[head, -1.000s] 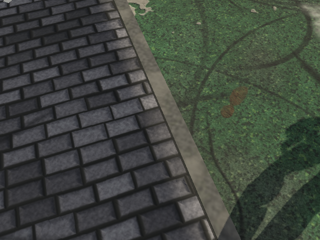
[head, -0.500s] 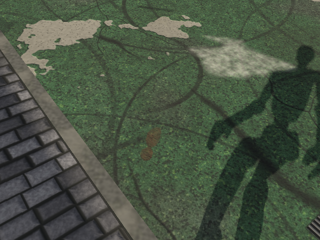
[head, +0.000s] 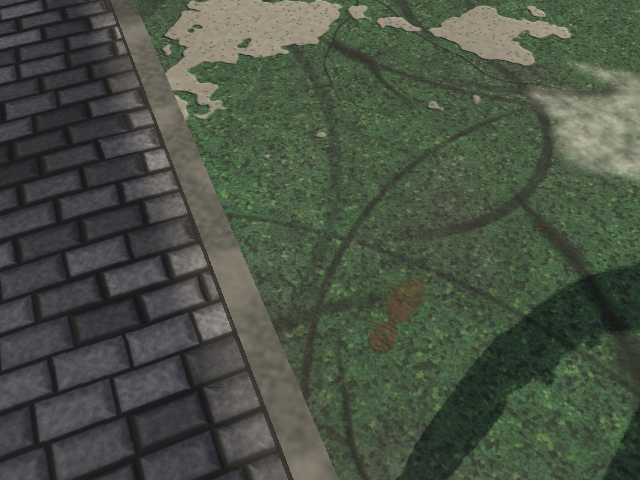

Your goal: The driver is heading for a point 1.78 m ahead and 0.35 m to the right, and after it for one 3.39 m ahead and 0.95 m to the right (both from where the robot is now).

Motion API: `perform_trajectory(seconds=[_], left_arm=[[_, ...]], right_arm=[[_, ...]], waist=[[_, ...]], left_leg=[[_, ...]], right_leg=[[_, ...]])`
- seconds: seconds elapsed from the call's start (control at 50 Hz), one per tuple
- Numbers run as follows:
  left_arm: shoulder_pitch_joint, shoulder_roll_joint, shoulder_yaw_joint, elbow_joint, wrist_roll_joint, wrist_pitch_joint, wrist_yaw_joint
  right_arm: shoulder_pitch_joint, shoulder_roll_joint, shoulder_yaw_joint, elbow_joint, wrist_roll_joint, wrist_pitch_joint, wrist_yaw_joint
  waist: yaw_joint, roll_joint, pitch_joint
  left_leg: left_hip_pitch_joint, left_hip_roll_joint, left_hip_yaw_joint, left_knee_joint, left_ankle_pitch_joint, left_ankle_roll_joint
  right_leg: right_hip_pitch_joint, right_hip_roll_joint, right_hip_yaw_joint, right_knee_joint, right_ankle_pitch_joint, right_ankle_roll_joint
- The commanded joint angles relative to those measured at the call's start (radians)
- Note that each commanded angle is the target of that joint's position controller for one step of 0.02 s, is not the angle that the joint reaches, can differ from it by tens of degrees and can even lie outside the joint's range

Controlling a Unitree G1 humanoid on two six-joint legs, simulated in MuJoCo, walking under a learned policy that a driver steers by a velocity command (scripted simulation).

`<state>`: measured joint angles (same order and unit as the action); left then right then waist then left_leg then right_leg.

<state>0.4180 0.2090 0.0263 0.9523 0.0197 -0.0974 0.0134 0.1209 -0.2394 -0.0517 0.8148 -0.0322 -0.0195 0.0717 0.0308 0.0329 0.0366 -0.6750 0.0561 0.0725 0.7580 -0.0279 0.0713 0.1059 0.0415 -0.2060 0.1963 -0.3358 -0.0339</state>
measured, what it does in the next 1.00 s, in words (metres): walks ahead, turning right: left foot, then right foot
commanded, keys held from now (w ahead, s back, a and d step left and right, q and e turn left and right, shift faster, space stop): w+q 0.14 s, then w+e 0.86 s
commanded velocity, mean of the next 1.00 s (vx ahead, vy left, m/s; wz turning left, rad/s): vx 0.50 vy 0.00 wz -0.19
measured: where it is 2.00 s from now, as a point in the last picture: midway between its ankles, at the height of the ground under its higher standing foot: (370, 341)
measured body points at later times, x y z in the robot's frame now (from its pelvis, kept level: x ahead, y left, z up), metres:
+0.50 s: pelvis +0.28 +0.03 +0.01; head +0.30 +0.04 +0.46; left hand +0.38 +0.28 -0.13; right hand +0.30 -0.23 -0.13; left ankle +0.19 +0.07 -0.73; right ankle +0.45 -0.12 -0.67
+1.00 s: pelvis +0.57 -0.02 +0.01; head +0.60 -0.04 +0.46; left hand +0.64 +0.26 -0.11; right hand +0.68 -0.30 -0.10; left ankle +0.74 +0.13 -0.67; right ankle +0.50 -0.06 -0.73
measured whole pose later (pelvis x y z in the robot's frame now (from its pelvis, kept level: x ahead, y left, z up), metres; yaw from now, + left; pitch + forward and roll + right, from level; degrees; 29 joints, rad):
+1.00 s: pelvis +0.57 -0.02 +0.01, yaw -15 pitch +2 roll +0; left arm 0.37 0.27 0.07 0.90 0.00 -0.05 -0.01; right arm 0.09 -0.26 -0.02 0.76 -0.04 -0.03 0.02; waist 0.05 0.03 0.04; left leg -0.67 0.13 -0.05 0.86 -0.13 -0.06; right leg -0.09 0.15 0.10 0.29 -0.22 -0.13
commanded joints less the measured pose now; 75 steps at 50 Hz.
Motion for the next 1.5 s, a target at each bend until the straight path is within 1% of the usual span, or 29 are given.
perform_trajectory(seconds=[0.02,0.06,0.1,0.12,0.14,0.16,0.2,0.24,0.36,0.56,0.62,0.66,0.68,0.7,0.72,0.76,0.8,0.88,1.02,1.06,1.14,1.16,1.18,1.2,1.22,1.26,1.28,1.38,1.5], left_arm=[[-0.019,0.155,0.027,-0.038,-0.002,-0.013,0.012],[-0.019,0.189,0.035,-0.032,0.003,0.001,0.022],[-0.027,0.214,0.043,-0.04,0.006,0.023,0.023],[-0.017,0.193,0.037,-0.063,0.009,0.023,0.016],[0.023,0.09,0.022,-0.131,-0.008,0.017,-0.006],[-0.078,0.166,0.031,-0.149,-0.002,0.004,-0.011],[-0.096,0.137,0.019,-0.138,-0.019,-0.01,-0.013],[-0.047,0.11,0.013,-0.102,0.009,0.029,-0.018],[-0.16,0.104,0.024,-0.116,0.003,0.075,-0.042],[-0.404,0.064,0.005,-0.2,0.01,0.06,-0.063],[-0.314,0.09,0.017,-0.187,0.013,0.062,-0.057],[-0.103,0.137,0.043,-0.128,0.02,0.053,-0.049],[0.054,0.196,0.069,-0.088,0.035,0.049,-0.038],[0.072,0.316,0.105,-0.097,0.034,0.058,-0.023],[0.047,0.305,0.104,-0.098,-0.007,0.066,-0.03],[-0.055,0.221,0.086,-0.097,-0.015,0.069,-0.023],[-0.124,0.159,0.066,-0.102,-0.019,0.061,-0.014],[-0.094,0.206,0.074,-0.101,-0.023,0.033,-0.016],[0.032,0.218,0.08,-0.094,-0.017,0.044,-0.014],[0.047,0.223,0.081,-0.093,-0.011,0.051,-0.007],[-0.033,0.248,0.088,-0.127,-0.005,0.053,0.006],[-0.069,0.248,0.086,-0.136,-0.019,0.045,0.0],[-0.054,0.179,0.067,-0.174,-0.037,0.034,-0.004],[0.139,0.1,0.054,-0.177,-0.074,0.043,0.009],[0.149,0.2,0.067,-0.135,-0.017,0.061,0.018],[0.014,0.186,0.067,-0.141,0.004,0.078,0.004],[-0.017,0.168,0.063,-0.145,0.007,0.09,-0.007],[-0.006,0.121,0.042,-0.139,0.003,0.131,-0.021],[-0.127,0.108,0.011,-0.147,0.006,0.148,-0.02]], right_arm=[[-0.077,-0.03,0.006,-0.089,-0.002,-0.01,0.003],[0.003,-0.059,-0.004,-0.071,-0.005,-0.007,-0.009],[0.226,-0.114,-0.033,-0.007,-0.014,-0.016,-0.022],[0.345,-0.198,-0.063,0.02,-0.022,-0.016,-0.04],[0.272,-0.299,-0.088,-0.012,-0.003,-0.004,-0.048],[0.291,-0.272,-0.083,-0.015,0.021,0.007,-0.053],[0.196,-0.151,-0.049,0.005,0.02,-0.005,-0.068],[0.136,-0.098,-0.027,0.013,0.016,-0.033,-0.071],[0.219,-0.123,-0.026,0.069,0.015,-0.079,-0.061],[0.314,-0.105,-0.001,0.135,0.013,-0.083,-0.093],[0.29,-0.149,-0.005,0.141,0.007,-0.072,-0.109],[0.265,-0.178,-0.012,0.131,0.002,-0.056,-0.112],[0.233,-0.179,-0.01,0.105,0.009,-0.057,-0.108],[0.282,-0.076,0.01,0.044,0.028,-0.068,-0.083],[0.202,-0.135,-0.003,0.018,0.018,-0.08,-0.077],[0.128,-0.124,0.006,-0.016,0.021,-0.103,-0.07],[0.147,-0.113,0.007,-0.016,-0.005,-0.074,-0.069],[0.127,-0.088,0.014,-0.045,-0.019,-0.021,-0.056],[-0.142,-0.09,0.026,-0.148,-0.004,-0.025,-0.049],[-0.179,-0.093,0.03,-0.166,0.001,-0.034,-0.052],[0.011,-0.158,0.012,-0.121,0.004,-0.06,-0.074],[0.137,-0.18,0.004,-0.09,-0.003,-0.076,-0.084],[0.267,-0.243,-0.007,-0.081,-0.019,-0.089,-0.097],[0.247,-0.306,-0.023,-0.1,-0.018,-0.071,-0.09],[0.219,-0.239,-0.023,-0.111,0.016,-0.051,-0.085],[0.1,-0.095,0.019,-0.12,0.02,-0.045,-0.084],[0.09,-0.083,0.026,-0.113,0.019,-0.046,-0.087],[0.075,-0.118,0.019,-0.073,0.007,-0.05,-0.079],[0.102,-0.146,0.009,-0.035,0.008,-0.007,-0.071]], waist=[[-0.029,-0.1,0.065],[-0.067,-0.126,-0.008],[-0.164,-0.106,-0.14],[-0.207,-0.012,-0.223],[-0.104,0.251,-0.317],[-0.159,0.058,-0.33],[-0.074,-0.071,-0.094],[-0.008,-0.07,-0.043],[-0.031,-0.012,0.033],[-0.097,0.023,0.075],[-0.037,0.071,0.004],[0.059,0.074,-0.113],[0.143,0.015,-0.195],[0.084,-0.23,-0.287],[0.093,-0.147,-0.332],[0.034,-0.016,-0.093],[-0.044,0.003,-0.019],[-0.06,-0.051,-0.028],[0.049,-0.099,-0.003],[0.06,-0.096,0.005],[-0.032,-0.123,-0.073],[-0.104,-0.088,-0.126],[-0.135,0.015,-0.262],[-0.046,0.248,-0.431],[-0.039,0.118,-0.432],[-0.025,0.026,-0.192],[-0.024,0.067,-0.143],[0.025,0.092,-0.149],[-0.021,0.135,-0.118]], left_leg=[[0.116,-0.046,0.064,-0.11,-0.009,0.046],[0.218,-0.111,0.1,-0.114,-0.109,0.091],[0.51,-0.165,0.071,-0.201,-0.158,0.149],[0.727,-0.021,-0.133,-0.248,-0.276,0.203],[1.0,0.27,-0.73,-0.364,-0.254,0.374],[0.986,0.289,-0.775,-0.466,-0.234,0.374],[0.691,0.245,-0.51,-0.505,-0.069,0.275],[0.511,0.166,-0.336,-0.55,0.043,0.207],[0.529,0.114,-0.138,-0.651,0.085,0.127],[0.785,0.147,0.056,-0.591,0.423,0.054],[0.856,0.172,0.098,-0.396,0.87,0.035],[0.797,0.177,0.12,-0.073,0.882,0.035],[0.608,0.152,0.134,0.2,0.628,0.018],[0.17,-0.037,0.132,0.602,-0.194,-0.037],[-0.006,-0.11,-0.088,0.744,-0.469,-0.035],[-0.049,0.003,-0.121,0.605,-0.303,-0.033],[0.06,0.044,-0.116,0.471,-0.284,-0.066],[0.092,0.051,-0.074,0.321,-0.232,-0.12],[0.01,0.012,-0.065,-0.019,-0.007,-0.129],[0.035,-0.025,-0.059,-0.092,-0.006,-0.116],[0.354,-0.097,-0.087,-0.258,-0.037,-0.057],[0.522,-0.062,-0.09,-0.342,0.104,-0.031],[0.773,0.166,-0.264,-0.295,0.381,0.018],[0.99,0.482,-0.6,-0.252,0.831,0.197],[0.884,0.43,-0.65,-0.273,0.731,0.222],[0.651,0.291,-0.39,-0.35,0.555,0.162],[0.589,0.245,-0.317,-0.384,0.534,0.14],[0.427,0.186,-0.165,-0.437,0.531,0.149],[0.348,0.159,-0.179,-0.472,-0.037,0.13]], right_leg=[[-0.079,-0.283,0.006,0.021,0.873,-0.073],[-0.006,-0.292,-0.02,0.204,1.162,-0.061],[-0.091,-0.283,-0.029,0.579,1.075,-0.054],[-0.285,-0.237,-0.04,0.894,0.721,-0.032],[-0.716,-0.002,0.044,1.301,-0.18,0.033],[-0.827,-0.028,0.234,1.34,-0.116,0.016],[-0.78,-0.132,0.23,1.165,0.015,-0.002],[-0.634,-0.166,0.243,1.049,0.026,0.004],[-0.753,-0.158,0.255,0.86,0.204,0.004],[-0.773,-0.079,0.108,0.435,0.332,-0.037],[-0.631,0.008,0.047,0.406,0.175,-0.102],[-0.389,0.061,0.062,0.34,0.118,-0.159],[-0.141,-0.022,0.196,0.274,0.102,-0.216],[0.178,-0.326,0.697,0.25,0.115,-0.372],[0.229,-0.383,0.964,0.129,0.185,-0.424],[-0.016,-0.32,0.685,0.084,0.316,-0.339],[-0.205,-0.216,0.536,0.048,0.449,-0.27],[-0.291,-0.144,0.454,0.019,0.538,-0.256],[-0.173,-0.121,0.495,0.051,0.536,-0.199],[-0.14,-0.122,0.497,0.119,0.694,-0.182],[-0.168,-0.09,0.535,0.333,0.883,-0.084],[-0.215,-0.043,0.499,0.489,0.843,-0.056],[-0.351,0.015,0.443,0.747,0.48,-0.027],[-0.571,0.171,0.329,1.053,-0.361,-0.001],[-0.596,0.093,0.339,1.134,-0.278,-0.011],[-0.621,0.036,0.325,1.071,-0.163,0.015],[-0.613,0.014,0.324,1.027,-0.136,0.025],[-0.47,0.028,0.28,0.848,-0.067,0.046],[-0.329,-0.007,0.199,0.49,-0.01,0.028]])
Next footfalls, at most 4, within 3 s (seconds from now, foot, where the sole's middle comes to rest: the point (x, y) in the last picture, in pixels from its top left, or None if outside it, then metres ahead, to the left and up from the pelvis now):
0.12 left None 0.23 0.08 -0.77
0.68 right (379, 440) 0.54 -0.06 -0.77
1.18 left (340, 301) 0.88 0.02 -0.77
1.58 right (415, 353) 0.75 -0.15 -0.77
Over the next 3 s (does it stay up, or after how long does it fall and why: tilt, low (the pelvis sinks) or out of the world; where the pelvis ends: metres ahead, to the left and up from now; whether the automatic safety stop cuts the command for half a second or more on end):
stays up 1.21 -0.27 0.00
